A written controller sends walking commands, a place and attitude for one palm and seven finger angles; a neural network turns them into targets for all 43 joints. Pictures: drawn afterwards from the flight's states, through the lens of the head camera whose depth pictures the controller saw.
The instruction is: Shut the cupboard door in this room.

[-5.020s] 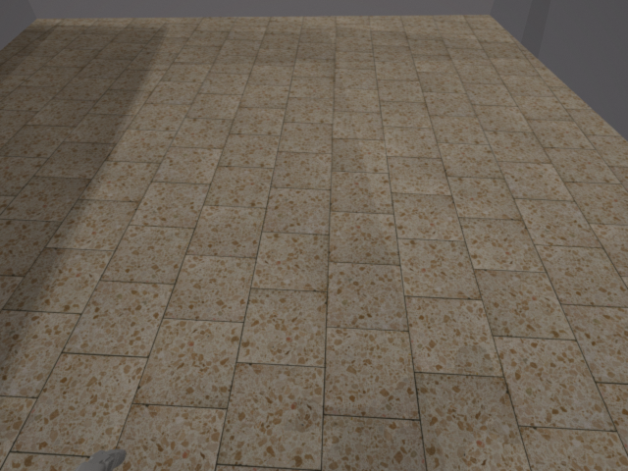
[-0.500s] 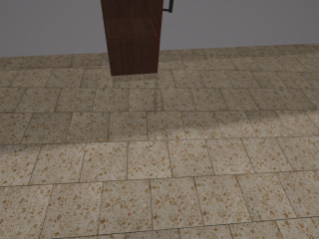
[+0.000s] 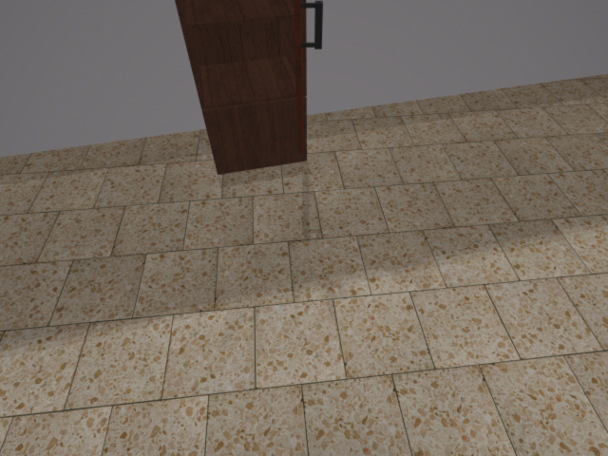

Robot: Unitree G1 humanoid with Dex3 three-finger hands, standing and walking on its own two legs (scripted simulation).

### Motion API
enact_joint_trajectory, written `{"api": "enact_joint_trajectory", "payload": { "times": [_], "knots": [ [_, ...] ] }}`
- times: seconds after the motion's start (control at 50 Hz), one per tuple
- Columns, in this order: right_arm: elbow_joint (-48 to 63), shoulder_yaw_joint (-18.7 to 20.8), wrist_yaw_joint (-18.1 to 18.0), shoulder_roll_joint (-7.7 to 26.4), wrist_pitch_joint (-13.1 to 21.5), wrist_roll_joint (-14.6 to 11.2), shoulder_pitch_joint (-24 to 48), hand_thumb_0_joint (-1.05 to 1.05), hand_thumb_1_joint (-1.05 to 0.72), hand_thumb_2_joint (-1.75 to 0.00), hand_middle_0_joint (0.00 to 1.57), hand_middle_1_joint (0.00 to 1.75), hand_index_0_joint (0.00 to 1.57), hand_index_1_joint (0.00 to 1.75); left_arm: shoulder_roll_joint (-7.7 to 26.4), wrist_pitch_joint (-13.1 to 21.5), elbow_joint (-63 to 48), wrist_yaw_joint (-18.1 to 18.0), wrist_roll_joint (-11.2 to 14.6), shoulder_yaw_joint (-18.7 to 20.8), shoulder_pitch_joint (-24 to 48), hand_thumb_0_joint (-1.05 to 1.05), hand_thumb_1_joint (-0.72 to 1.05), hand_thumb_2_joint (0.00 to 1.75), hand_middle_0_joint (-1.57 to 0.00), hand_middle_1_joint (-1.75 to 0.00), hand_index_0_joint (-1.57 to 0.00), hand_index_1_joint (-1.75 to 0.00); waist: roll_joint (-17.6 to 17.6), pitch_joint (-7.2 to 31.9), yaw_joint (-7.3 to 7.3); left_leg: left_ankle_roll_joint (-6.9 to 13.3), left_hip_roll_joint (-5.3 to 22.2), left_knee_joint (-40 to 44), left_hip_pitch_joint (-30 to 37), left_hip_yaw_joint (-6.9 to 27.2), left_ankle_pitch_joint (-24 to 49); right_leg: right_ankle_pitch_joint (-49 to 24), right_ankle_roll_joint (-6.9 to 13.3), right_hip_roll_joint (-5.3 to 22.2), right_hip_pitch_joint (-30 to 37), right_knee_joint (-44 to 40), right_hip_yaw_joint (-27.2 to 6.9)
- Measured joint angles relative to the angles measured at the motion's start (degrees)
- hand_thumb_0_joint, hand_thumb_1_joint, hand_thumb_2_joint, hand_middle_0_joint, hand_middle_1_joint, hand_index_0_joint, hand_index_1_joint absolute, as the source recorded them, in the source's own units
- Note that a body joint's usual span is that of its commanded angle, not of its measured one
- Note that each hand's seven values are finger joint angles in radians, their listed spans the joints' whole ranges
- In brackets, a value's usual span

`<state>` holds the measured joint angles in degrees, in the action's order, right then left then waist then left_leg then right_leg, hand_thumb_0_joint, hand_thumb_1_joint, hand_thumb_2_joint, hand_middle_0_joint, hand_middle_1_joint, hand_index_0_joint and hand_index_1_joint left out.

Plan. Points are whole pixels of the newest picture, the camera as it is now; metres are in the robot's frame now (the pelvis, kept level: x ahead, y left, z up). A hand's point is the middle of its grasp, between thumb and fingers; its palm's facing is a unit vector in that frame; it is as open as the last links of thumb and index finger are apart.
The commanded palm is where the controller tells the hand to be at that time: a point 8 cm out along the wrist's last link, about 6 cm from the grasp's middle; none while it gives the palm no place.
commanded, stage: turn or walk to find it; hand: left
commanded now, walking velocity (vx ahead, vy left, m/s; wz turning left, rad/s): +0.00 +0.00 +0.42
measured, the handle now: (311, 25) +1.19 +0.01 +0.06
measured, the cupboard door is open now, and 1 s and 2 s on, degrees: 77 77 77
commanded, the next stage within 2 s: stand and wait in 0.40 s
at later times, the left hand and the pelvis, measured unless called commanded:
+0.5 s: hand out of the picture +0.04 +0.20 -0.15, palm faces +0.20 -0.94 -0.28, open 7.4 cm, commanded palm none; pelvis +0.01 -0.01 +0.00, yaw +10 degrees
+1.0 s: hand out of the picture -0.06 +0.19 -0.17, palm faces +0.23 -0.96 -0.19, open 7.4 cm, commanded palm none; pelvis +0.00 +0.02 +0.01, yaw +11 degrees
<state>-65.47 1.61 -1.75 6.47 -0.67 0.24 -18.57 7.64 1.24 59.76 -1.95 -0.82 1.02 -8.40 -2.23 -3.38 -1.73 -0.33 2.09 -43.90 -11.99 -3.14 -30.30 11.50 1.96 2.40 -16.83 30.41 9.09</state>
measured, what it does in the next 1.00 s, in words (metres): steps on the spot: left foot, then right foot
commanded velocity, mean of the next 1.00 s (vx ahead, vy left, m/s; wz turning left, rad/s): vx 0.00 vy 0.00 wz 0.21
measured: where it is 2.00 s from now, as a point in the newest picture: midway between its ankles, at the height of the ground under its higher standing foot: outside the picture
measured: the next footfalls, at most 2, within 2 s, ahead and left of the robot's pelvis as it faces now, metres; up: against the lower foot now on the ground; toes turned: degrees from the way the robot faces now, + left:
left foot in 0.10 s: +0.03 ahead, +0.13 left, +0.00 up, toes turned +6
right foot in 0.40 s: +0.06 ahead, -0.11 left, +0.00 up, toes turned +3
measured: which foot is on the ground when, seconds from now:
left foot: up 0.00-0.08, down 0.10-0.42, up 0.44-0.70, down 0.72-1.00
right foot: down 0.00-0.12, up 0.14-0.38, down 0.40-1.00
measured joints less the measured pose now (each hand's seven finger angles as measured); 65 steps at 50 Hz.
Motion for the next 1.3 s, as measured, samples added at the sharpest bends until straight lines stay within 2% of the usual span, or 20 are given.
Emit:
{"api": "enact_joint_trajectory", "payload": {
  "times": [0.1, 0.16, 0.26, 0.3, 0.36, 0.4, 0.42, 0.48, 0.52, 0.56, 0.6, 0.66, 0.72, 0.78, 0.84, 0.9, 1.0, 1.22, 1.3],
  "knots": [
    [1.2, 0.0, 0.6, 0.0, -0.2, 0.4, 0.7, 0.01, -0.91, -0.9, 0.2, 0.3, 0.2, 0.3, 0.8, -1.7, -0.1, -0.1, 0.3, 0.8, -0.4, -0.01, 0.92, 0.9, -0.2, -0.3, -0.2, -0.3, 1.1, 0.3, 0.58, -0.4, 1.1, 9.3, -0.9, 0.1, 9.6, 0.9, -1.3, 1.2, -0.2, 1.2, 1.2],
    [1.8, 0.2, 0.8, -0.2, -0.4, 0.9, 0.6, 0.01, -0.91, -0.9, 0.2, 0.3, 0.2, 0.3, 2.1, -3.3, 0.1, 0.1, 0.5, 1.6, -1.9, -0.01, 0.93, 0.9, -0.2, -0.3, -0.2, -0.3, 3.0, 1.5, 1.02, 0.8, -0.4, 9.8, -0.5, -0.5, 10.6, 4.8, -2.9, 2.5, -1.0, 4.3, -0.2],
    [3.1, 0.4, 0.3, 0.3, 0.3, 1.2, 1.6, 0.01, -0.91, -0.9, 0.2, 0.3, 0.2, 0.3, 3.4, -3.9, -0.2, 0.5, 0.5, 2.0, -2.9, 0.0, 0.92, 0.9, -0.2, -0.3, -0.2, -0.3, 3.0, 1.7, 0.87, 1.7, -1.8, 14.7, 0.4, 1.0, 13.0, 13.9, -4.1, 1.5, -3.1, 14.8, -3.7],
    [3.7, 0.6, 0.3, 1.0, 0.3, 1.2, 2.4, 0.01, -0.9, -0.9, 0.2, 0.3, 0.21, 0.3, 3.5, -3.7, -0.6, 0.5, 0.7, 2.0, -2.7, 0.0, 0.92, 0.9, -0.2, -0.3, -0.2, -0.3, 2.3, 1.2, 0.77, 1.5, -2.0, 16.0, 0.4, 2.0, 13.9, 14.9, -4.4, 1.0, -2.7, 14.6, -4.3],
    [4.6, 1.2, 0.5, 2.4, 0.0, 1.1, 3.6, 0.01, -0.9, -0.9, 0.21, 0.3, 0.21, 0.3, 3.5, -3.1, -1.6, 0.5, 0.8, 1.9, -2.4, 0.0, 0.91, 0.9, -0.2, -0.3, -0.2, -0.3, 1.5, 0.6, 0.73, 0.9, -2.4, 16.5, -0.2, 3.4, 14.6, 12.2, -4.6, 0.5, -0.6, 8.6, -4.6],
    [5.3, 1.6, 0.7, 3.4, -0.3, 0.8, 4.1, 0.01, -0.9, -0.9, 0.21, 0.3, 0.21, 0.3, 3.7, -2.4, -2.5, 0.5, 0.8, 1.7, -2.5, 0.0, 0.91, 0.9, -0.2, -0.3, -0.2, -0.3, 1.5, 0.6, 0.92, 0.3, -3.2, 15.1, -1.2, 4.2, 14.1, 5.2, -4.5, 0.7, 2.4, 0.7, -4.5],
    [5.6, 1.8, 0.8, 4.2, -0.5, 0.6, 4.6, 0.01, -0.9, -0.9, 0.21, 0.3, 0.21, 0.3, 3.5, -1.9, -2.6, 0.3, 0.6, 1.6, -2.4, 0.0, 0.91, 0.9, -0.2, -0.3, -0.2, -0.3, 0.8, 0.5, 1.1, 0.0, -3.0, 13.3, -2.1, 4.7, 13.5, 3.7, -3.7, 0.5, 2.7, -0.1, -3.9],
    [6.3, 2.6, 0.9, 6.3, -1.9, 0.5, 6.2, 0.01, -0.9, -0.9, 0.2, 0.3, 0.21, 0.3, 2.7, -1.0, -3.3, 0.3, 0.0, 1.0, -2.8, 0.0, 0.91, 0.9, -0.2, -0.3, -0.2, -0.3, -0.3, 0.1, 1.4, -0.8, -3.3, 0.5, -7.0, 4.6, 4.2, 5.9, -1.3, 1.0, 2.9, 1.2, -1.9],
    [6.6, 2.9, 1.0, 7.3, -2.4, 0.5, 7.7, 0.01, -0.91, -0.9, 0.2, 0.3, 0.2, 0.3, 2.3, -0.9, -3.4, 0.1, -0.2, 0.7, -3.4, 0.0, 0.91, 0.9, -0.2, -0.3, -0.2, -0.3, -0.2, -0.1, 1.99, -1.2, -3.1, -7.8, -9.7, 3.9, 2.9, 5.9, -0.9, 1.4, 3.6, 0.3, -1.5],
    [6.9, 3.0, 1.1, 7.9, -2.5, 0.4, 9.2, 0.01, -0.91, -0.9, 0.2, 0.3, 0.2, 0.3, 1.9, -1.0, -3.1, 0.1, -0.5, 0.4, -4.2, 0.0, 0.9, 0.9, -0.2, -0.3, -0.2, -0.3, 0.1, -0.4, 2.31, -1.6, -2.4, -10.8, -10.6, 3.3, 3.3, 5.2, -1.0, 1.7, 4.4, -0.7, -1.1],
    [7.3, 2.8, 1.2, 8.1, -2.5, 0.3, 10.6, 0.01, -0.91, -0.9, 0.2, 0.3, 0.2, 0.3, 1.8, -1.1, -2.5, 0.2, -0.7, 0.0, -5.0, 0.0, 0.9, 0.9, -0.2, -0.3, -0.2, -0.3, 0.6, -0.6, 2.69, -2.0, -1.6, -8.9, -9.9, 2.6, 3.9, 4.8, -1.1, 2.0, 4.8, -1.4, -1.0],
    [7.7, 2.2, 1.3, 7.7, -2.0, 0.2, 12.1, 0.01, -0.91, -0.9, 0.2, 0.3, 0.2, 0.3, 1.8, -1.4, -1.4, 0.4, -0.8, -0.3, -6.1, 0.0, 0.9, 0.9, -0.2, -0.3, -0.2, -0.3, 1.5, -0.6, 3.36, -2.1, -0.7, -1.0, -6.9, 1.8, 5.5, 4.5, -1.5, 2.1, 4.8, -1.5, -0.8],
    [7.7, 1.2, 1.3, 7.0, -0.9, 0.2, 12.5, 0.01, -0.91, -0.9, 0.2, 0.3, 0.2, 0.3, 2.0, -1.8, 0.1, 0.5, -0.3, -0.4, -7.3, 0.0, 0.9, 0.9, -0.2, -0.3, -0.2, -0.3, 1.7, -0.2, 3.62, -1.8, 0.2, 11.7, -1.6, 1.2, 13.9, 5.3, -2.3, 1.7, 4.1, 0.4, -0.2],
    [6.4, 0.3, 1.1, 4.9, -0.2, 0.6, 12.5, 0.01, -0.91, -0.9, 0.2, 0.3, 0.2, 0.3, 2.8, -2.9, 1.7, 0.5, 0.1, -0.3, -7.3, 0.0, 0.9, 0.9, -0.2, -0.3, -0.2, -0.3, 3.9, -0.4, 4.61, 0.0, -0.6, 13.0, -0.4, 0.4, 13.2, 5.6, -3.3, 2.6, 4.3, 1.1, -0.8],
    [5.5, -0.8, 0.8, 2.8, 0.0, 0.5, 11.9, 0.01, -0.91, -0.9, 0.2, 0.3, 0.2, 0.3, 3.4, -3.3, 3.0, 0.5, 0.1, -0.6, -7.8, 0.0, 0.9, 0.9, -0.2, -0.3, -0.2, -0.3, 5.2, 0.1, 5.16, 0.8, -1.4, 15.4, 1.0, -0.6, 14.0, 5.7, -3.9, 2.9, 4.7, -0.1, -2.2],
    [4.4, -1.1, 0.5, 1.7, 0.4, 0.2, 11.2, 0.01, -0.91, -0.9, 0.2, 0.3, 0.2, 0.3, 3.2, -2.9, 4.4, 0.6, 0.1, -1.1, -8.1, 0.0, 0.91, 0.9, -0.2, -0.3, -0.2, -0.3, 4.4, 0.3, 4.9, 0.9, -1.5, 17.0, 2.0, -0.7, 14.9, 3.3, -3.9, 2.6, 6.1, -2.6, -2.5],
    [3.8, -0.4, 0.2, 2.7, 0.8, -0.1, 10.1, -0.01, -0.94, -0.9, 0.21, 0.3, 0.21, 0.3, 2.2, -2.3, 5.5, 0.6, 0.1, -1.3, -8.6, 0.0, 0.91, 0.9, -0.2, -0.3, -0.2, -0.3, 2.9, 1.1, 3.63, 1.1, -1.5, 18.5, 2.4, -0.8, 15.8, 2.2, -4.1, 2.5, 6.9, -5.1, -2.4],
    [4.0, 0.3, 1.2, 4.2, -1.3, 0.6, 5.2, 0.0, -0.91, -0.9, 0.2, 0.3, 0.21, 0.3, 3.0, -2.6, 0.6, 0.4, 0.1, 0.8, -5.4, 0.0, 0.9, 0.9, -0.2, -0.3, -0.2, -0.3, 2.1, 0.8, 2.25, 1.1, -2.5, 13.9, -2.7, 2.1, 14.9, 4.5, -3.8, 3.9, 3.2, -0.2, 0.3],
    [5.5, 0.9, 1.5, 4.6, -1.9, 0.7, 4.2, 0.01, -0.91, -0.9, 0.2, 0.3, 0.2, 0.3, 3.5, -2.7, -1.7, 0.4, -0.1, 1.4, -4.4, 0.0, 0.9, 0.9, -0.2, -0.3, -0.2, -0.3, 1.6, 0.5, 1.6, 0.5, -2.1, 8.6, -6.1, 2.5, 13.1, 5.8, -3.5, 4.3, 2.0, 2.3, 2.1]
  ]
}}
